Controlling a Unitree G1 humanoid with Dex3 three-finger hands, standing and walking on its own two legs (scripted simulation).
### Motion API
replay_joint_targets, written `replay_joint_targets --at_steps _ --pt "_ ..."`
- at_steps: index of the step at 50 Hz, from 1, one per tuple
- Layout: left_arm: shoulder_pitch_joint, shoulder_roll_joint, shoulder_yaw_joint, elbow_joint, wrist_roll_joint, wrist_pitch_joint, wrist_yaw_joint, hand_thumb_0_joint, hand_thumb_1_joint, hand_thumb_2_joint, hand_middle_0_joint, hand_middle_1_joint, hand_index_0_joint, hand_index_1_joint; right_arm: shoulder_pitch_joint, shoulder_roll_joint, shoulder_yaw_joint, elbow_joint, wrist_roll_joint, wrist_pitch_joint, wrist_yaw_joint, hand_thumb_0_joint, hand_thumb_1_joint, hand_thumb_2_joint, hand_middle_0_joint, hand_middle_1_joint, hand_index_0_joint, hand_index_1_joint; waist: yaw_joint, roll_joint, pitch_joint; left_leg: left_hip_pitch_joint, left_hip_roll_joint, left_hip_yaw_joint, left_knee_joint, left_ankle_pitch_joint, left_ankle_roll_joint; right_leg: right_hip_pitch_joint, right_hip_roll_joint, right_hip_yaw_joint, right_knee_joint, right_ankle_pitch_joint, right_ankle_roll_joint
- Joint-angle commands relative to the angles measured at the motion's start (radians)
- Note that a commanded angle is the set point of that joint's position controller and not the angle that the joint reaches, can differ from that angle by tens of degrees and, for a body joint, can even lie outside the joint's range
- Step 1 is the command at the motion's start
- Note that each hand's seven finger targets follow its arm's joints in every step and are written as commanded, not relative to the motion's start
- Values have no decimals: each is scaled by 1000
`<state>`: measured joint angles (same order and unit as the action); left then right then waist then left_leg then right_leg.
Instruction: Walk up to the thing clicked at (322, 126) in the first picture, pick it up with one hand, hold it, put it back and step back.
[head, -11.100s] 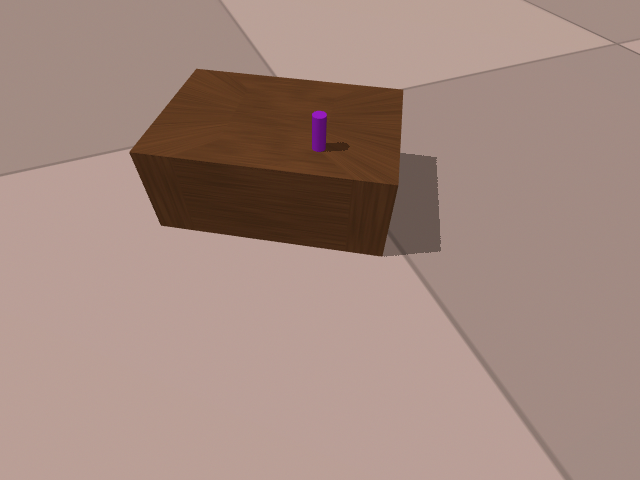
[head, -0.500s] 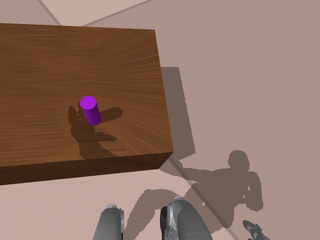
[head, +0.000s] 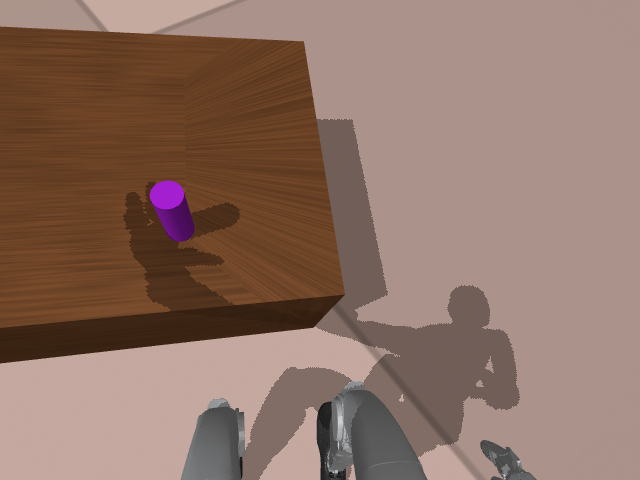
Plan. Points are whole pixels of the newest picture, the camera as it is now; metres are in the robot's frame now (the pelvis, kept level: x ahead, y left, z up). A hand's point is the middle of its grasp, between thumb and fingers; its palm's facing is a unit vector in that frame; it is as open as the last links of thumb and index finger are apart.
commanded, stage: go down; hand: left
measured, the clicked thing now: (174, 213) +0.52 +0.19 -0.22
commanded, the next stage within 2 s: none
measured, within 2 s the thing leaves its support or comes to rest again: neither
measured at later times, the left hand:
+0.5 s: hand out of the picture +0.44 +0.39 +0.06, palm faces +0.20 -0.98 -0.04, open 17.0 cm
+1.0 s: hand out of the picture +0.44 +0.39 +0.07, palm faces +0.19 -0.98 -0.02, open 17.1 cm
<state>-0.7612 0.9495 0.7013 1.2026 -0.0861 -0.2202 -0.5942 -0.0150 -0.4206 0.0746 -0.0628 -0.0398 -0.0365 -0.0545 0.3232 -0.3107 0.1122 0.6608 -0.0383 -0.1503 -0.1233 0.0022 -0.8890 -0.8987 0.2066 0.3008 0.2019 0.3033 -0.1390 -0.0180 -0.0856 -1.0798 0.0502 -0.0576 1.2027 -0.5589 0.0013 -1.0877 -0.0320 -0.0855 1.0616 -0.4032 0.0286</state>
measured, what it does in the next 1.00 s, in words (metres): stands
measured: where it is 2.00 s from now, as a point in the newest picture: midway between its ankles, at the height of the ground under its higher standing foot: outside the picture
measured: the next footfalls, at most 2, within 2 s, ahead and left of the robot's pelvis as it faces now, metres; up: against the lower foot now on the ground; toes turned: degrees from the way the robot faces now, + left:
none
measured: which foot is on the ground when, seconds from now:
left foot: down 0.00-1.00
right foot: down 0.00-1.00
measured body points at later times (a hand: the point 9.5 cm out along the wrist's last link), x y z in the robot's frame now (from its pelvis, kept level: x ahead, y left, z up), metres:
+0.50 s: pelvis +0.00 +0.00 +0.00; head +0.17 +0.05 +0.41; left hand +0.42 +0.44 +0.07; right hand +0.07 -0.28 -0.10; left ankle +0.00 +0.11 -0.64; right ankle +0.05 -0.15 -0.64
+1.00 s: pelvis +0.00 +0.00 -0.01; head +0.17 +0.05 +0.41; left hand +0.42 +0.44 +0.08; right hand +0.06 -0.28 -0.10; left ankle +0.00 +0.11 -0.64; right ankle +0.05 -0.15 -0.64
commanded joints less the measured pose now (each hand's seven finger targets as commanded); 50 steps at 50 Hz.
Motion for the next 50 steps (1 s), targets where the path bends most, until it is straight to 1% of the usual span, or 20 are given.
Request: replay_joint_targets --at_steps 1,2,4,8,13,15,18,19,20,24,26,28,31,34,36,40,44,45,46,50 --pt "-257 412 56 -203 -44 -61 -7 0 -421 81 -55 -41 -34 -57 161 -219 -78 -48 5 -22 -23 0 -889 -898 200 300 200 300 41 263 -502 394 -20 -28 -157 528 -17 235 33 20 -68 243 -63" --pt "-267 394 43 -222 -46 -62 -10 0 -425 84 -54 -42 -33 -59 166 -222 -82 -40 5 -21 -24 0 -891 -899 200 300 200 300 38 282 -500 416 -16 -35 -160 542 -23 203 35 16 -63 237 -65" --pt "-276 419 67 -233 -53 -64 -10 0 -409 85 -54 -40 -31 -57 166 -226 -81 -42 6 -20 -24 0 -892 -899 200 300 200 300 40 274 -507 430 -14 -42 -159 563 -25 199 37 12 -65 241 -65" --pt "-270 384 44 -203 -52 -62 -13 0 -426 78 -57 -42 -35 -58 170 -218 -77 -34 4 -17 -25 0 -892 -899 200 300 200 300 30 256 -485 401 -20 -34 -153 552 -17 215 33 18 -68 253 -62" --pt "-278 397 52 -191 -54 -74 -13 0 -424 69 -56 -34 -36 -49 154 -217 -76 -41 4 -17 -25 0 -888 -898 200 300 200 300 36 256 -463 362 -23 -26 -150 488 -13 206 32 23 -68 222 -63" --pt "-303 405 48 -209 -52 -83 -15 0 -414 72 -55 -38 -37 -52 153 -216 -74 -42 2 -18 -23 0 -888 -898 200 300 200 300 30 268 -476 369 -23 -27 -144 495 -14 201 31 25 -62 222 -63" --pt "-295 442 74 -209 -54 -89 -20 0 -416 77 -55 -36 -33 -53 165 -217 -68 -36 -2 -16 -23 0 -891 -899 200 300 200 300 36 253 -515 350 -29 -18 -127 518 -6 250 27 33 -60 261 -60" --pt "-296 416 62 -189 -57 -89 -27 0 -416 80 -55 -36 -33 -53 166 -219 -71 -31 -1 -14 -24 0 -890 -899 200 300 200 300 26 253 -510 360 -27 -23 -125 529 -9 232 29 28 -54 263 -61" --pt "-273 411 62 -186 -56 -88 -27 0 -422 75 -56 -38 -35 -54 158 -218 -69 -35 -2 -13 -22 0 -891 -899 200 300 200 300 34 256 -502 359 -26 -27 -128 540 -12 222 30 24 -49 263 -61" --pt "-299 452 86 -216 -63 -96 -32 0 -415 65 -58 -35 -38 -49 154 -221 -70 -39 1 -13 -25 0 -894 -899 200 300 200 300 35 265 -533 354 -27 -24 -120 524 -10 238 30 29 -46 262 -60" --pt "-294 420 71 -221 -68 -96 -35 0 -427 75 -55 -38 -34 -53 153 -221 -70 -36 0 -13 -24 0 -894 -900 200 300 200 300 32 278 -530 380 -26 -28 -118 546 -12 209 29 27 -42 262 -61" --pt "-301 434 77 -232 -65 -95 -33 0 -395 81 -52 -35 -30 -51 151 -224 -70 -40 0 -13 -24 0 -892 -899 200 300 200 300 33 292 -537 407 -22 -38 -124 569 -18 183 31 18 -39 254 -64" --pt "-320 446 83 -237 -69 -94 -31 0 -409 70 -55 -42 -38 -54 147 -218 -68 -40 5 -14 -27 0 -890 -898 200 300 200 300 33 272 -518 358 -27 -29 -135 481 -11 217 31 28 -49 222 -62" --pt "-300 401 56 -180 -68 -86 -30 0 -438 59 -59 -43 -44 -54 145 -213 -63 -43 3 -14 -28 0 -893 -898 200 300 200 300 17 235 -480 315 -28 -22 -132 443 -3 224 32 30 -57 214 -59" --pt "-302 448 78 -189 -63 -93 -27 0 -423 64 -56 -37 -39 -49 147 -210 -56 -40 1 -15 -27 0 -891 -898 200 300 200 300 32 261 -499 318 -29 -20 -119 476 -5 221 29 32 -50 232 -59" --pt "-323 444 78 -213 -69 -103 -36 0 -425 60 -56 -40 -41 -49 148 -221 -62 -40 1 -15 -25 0 -893 -898 200 300 200 300 29 295 -501 374 -20 -41 -125 505 -19 160 34 14 -36 211 -65" --pt "-309 419 73 -208 -82 -102 -41 0 -432 60 -57 -34 -40 -47 147 -215 -60 -46 4 -14 -27 0 -894 -899 200 300 200 300 24 261 -517 356 -23 -33 -121 506 -12 196 33 21 -41 234 -62" --pt "-327 408 59 -207 -82 -100 -44 0 -437 58 -57 -39 -42 -50 151 -218 -61 -42 4 -14 -29 0 -895 -899 200 300 200 300 10 260 -509 353 -22 -32 -117 498 -11 191 34 23 -42 234 -61" --pt "-325 431 77 -212 -82 -100 -40 0 -435 60 -56 -41 -41 -51 153 -219 -61 -40 4 -15 -29 0 -894 -898 200 300 200 300 20 269 -510 345 -24 -33 -121 493 -12 196 32 23 -39 228 -62" --pt "-328 450 84 -213 -75 -101 -35 0 -445 59 -58 -42 -43 -52 155 -213 -55 -36 3 -13 -28 0 -893 -899 200 300 200 300 26 265 -522 337 -27 -30 -120 487 -10 216 32 22 -43 234 -61"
